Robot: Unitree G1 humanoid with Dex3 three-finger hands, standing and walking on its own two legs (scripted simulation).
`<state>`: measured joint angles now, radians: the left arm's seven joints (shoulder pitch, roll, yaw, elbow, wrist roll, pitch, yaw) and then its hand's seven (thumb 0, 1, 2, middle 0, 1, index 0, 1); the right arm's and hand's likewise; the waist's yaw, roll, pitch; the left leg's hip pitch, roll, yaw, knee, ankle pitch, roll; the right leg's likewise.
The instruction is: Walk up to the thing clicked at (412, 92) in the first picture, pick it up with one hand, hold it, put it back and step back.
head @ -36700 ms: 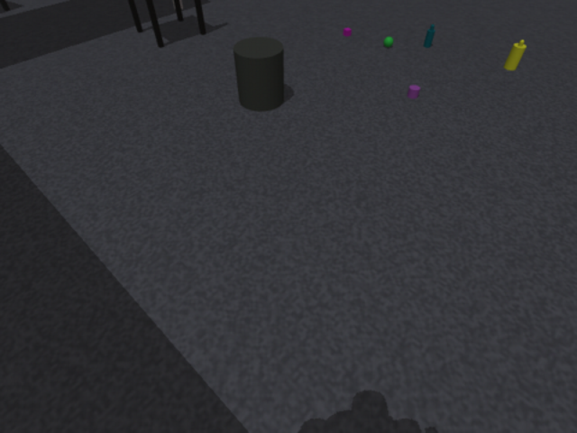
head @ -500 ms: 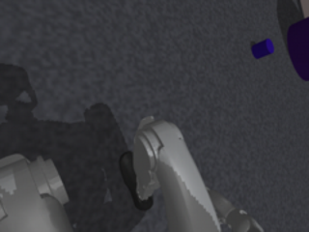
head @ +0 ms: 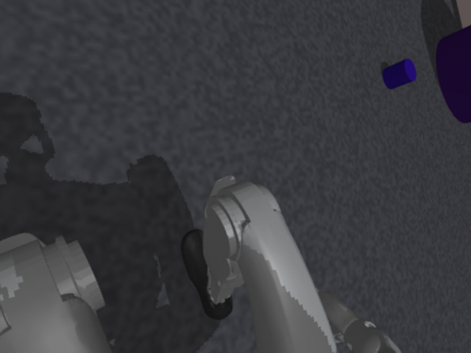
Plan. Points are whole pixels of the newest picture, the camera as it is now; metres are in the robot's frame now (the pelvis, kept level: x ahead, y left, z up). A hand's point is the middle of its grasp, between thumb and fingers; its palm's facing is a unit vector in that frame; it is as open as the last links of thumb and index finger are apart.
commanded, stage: rest palm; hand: left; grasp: from above
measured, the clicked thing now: out of the picture +0.43 +0.44 -0.27
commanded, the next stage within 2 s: approach in 0.48 s
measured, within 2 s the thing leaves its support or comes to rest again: neither
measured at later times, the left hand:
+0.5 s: hand out of the picture +0.41 +0.42 -0.24, palm faces -0.43 -0.21 -0.88, open 13.5 cm
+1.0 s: hand out of the picture +0.42 +0.46 -0.16, palm faces -0.40 -0.14 -0.90, open 13.6 cm
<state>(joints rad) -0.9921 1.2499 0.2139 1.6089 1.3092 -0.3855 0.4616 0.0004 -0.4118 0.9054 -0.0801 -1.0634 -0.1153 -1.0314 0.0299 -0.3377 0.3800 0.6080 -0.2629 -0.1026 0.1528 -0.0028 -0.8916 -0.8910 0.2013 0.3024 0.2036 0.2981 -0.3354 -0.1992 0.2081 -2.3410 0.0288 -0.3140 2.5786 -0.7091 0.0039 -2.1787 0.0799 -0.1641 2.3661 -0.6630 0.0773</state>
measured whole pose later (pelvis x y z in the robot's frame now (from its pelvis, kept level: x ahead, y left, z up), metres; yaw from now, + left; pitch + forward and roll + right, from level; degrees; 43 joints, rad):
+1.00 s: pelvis +0.00 +0.00 +0.01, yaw +2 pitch +29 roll -16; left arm -0.95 1.14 0.20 1.36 1.21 -0.21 0.24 0.00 -0.44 0.92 -0.07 -1.12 -0.11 -1.08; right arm 0.12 -0.34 0.25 0.60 -0.20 -0.08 0.17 0.00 -0.90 -0.89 0.20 0.30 0.20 0.30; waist -0.28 -0.08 0.10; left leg -2.38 0.02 -0.27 2.52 -0.68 0.01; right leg -2.21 0.05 -0.14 2.34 -0.67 0.06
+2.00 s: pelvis -0.01 -0.01 +0.15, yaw +10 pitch +34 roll -8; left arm -0.85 1.02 0.21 1.04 1.05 -0.34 -0.14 0.00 -0.53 0.98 -0.07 -1.07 -0.09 -1.06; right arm 0.19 -0.27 0.09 0.64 -0.05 0.09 0.01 0.00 -0.91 -0.89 0.20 0.30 0.20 0.30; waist -0.18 0.02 -0.10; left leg -2.00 0.04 -0.12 2.01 -0.61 0.00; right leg -1.91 0.01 -0.06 1.92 -0.60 0.05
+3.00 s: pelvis +0.00 +0.00 +0.22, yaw +10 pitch +33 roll -9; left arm -0.86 1.00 0.19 1.12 1.11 -0.38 -0.07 0.00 -0.49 0.93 -0.10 -1.06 -0.13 -1.04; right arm 0.17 -0.25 0.08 0.68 -0.05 0.10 0.01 0.00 -0.92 -0.90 0.20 0.30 0.20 0.30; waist -0.18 0.02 -0.12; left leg -1.80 0.05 -0.10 1.81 -0.59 0.02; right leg -1.71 0.00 -0.05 1.71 -0.58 0.06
